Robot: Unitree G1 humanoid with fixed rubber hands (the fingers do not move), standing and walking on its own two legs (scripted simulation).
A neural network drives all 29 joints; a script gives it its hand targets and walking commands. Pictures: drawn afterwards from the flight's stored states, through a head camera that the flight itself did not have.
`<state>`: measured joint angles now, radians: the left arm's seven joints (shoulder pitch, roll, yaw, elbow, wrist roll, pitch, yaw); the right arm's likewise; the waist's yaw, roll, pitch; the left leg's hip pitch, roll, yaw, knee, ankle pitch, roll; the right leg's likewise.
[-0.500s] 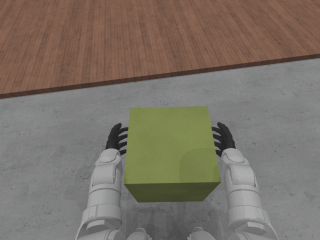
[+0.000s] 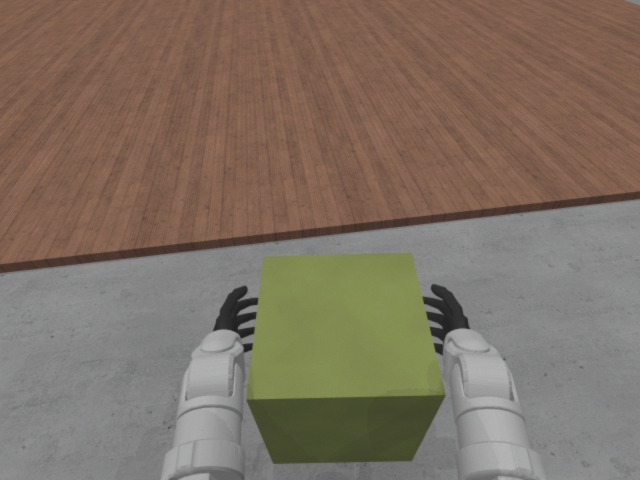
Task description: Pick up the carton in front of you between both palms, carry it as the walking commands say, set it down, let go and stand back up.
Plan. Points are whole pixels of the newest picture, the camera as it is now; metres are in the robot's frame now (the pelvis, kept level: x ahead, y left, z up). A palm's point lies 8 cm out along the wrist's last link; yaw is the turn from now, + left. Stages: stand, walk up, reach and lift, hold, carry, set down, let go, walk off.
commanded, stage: reach and lift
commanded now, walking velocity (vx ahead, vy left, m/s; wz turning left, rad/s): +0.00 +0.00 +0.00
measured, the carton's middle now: (339, 362) +0.31 +0.00 -0.05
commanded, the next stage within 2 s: hold in 0.78 s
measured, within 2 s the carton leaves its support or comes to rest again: neither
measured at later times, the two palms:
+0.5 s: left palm (228, 331) +0.31 +0.15 +0.04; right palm (455, 330) +0.31 -0.15 +0.04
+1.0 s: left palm (223, 330) +0.30 +0.15 +0.06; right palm (460, 329) +0.29 -0.15 +0.06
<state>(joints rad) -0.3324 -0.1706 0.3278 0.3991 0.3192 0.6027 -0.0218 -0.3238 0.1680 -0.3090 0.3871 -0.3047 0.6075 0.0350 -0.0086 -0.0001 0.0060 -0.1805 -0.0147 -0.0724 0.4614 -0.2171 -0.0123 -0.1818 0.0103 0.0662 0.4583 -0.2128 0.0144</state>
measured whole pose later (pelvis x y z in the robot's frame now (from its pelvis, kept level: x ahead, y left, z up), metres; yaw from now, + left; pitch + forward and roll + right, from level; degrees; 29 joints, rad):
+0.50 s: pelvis +0.01 +0.00 +0.01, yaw +0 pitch -5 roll +0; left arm -0.28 -0.16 0.25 0.30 0.29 0.65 -0.02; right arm -0.27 0.15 -0.24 0.28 -0.28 0.65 0.03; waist 0.00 0.00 0.04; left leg -0.09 -0.01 -0.07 0.38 -0.20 -0.01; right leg -0.10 0.01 0.07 0.37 -0.19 0.01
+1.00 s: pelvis +0.01 +0.00 +0.01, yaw +0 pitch -8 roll +0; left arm -0.23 -0.15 0.20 0.18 0.26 0.75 -0.01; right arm -0.22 0.14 -0.18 0.17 -0.25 0.76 0.02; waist -0.01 0.00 0.04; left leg -0.02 -0.01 -0.07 0.34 -0.18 -0.01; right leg -0.02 0.01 0.07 0.33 -0.18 0.01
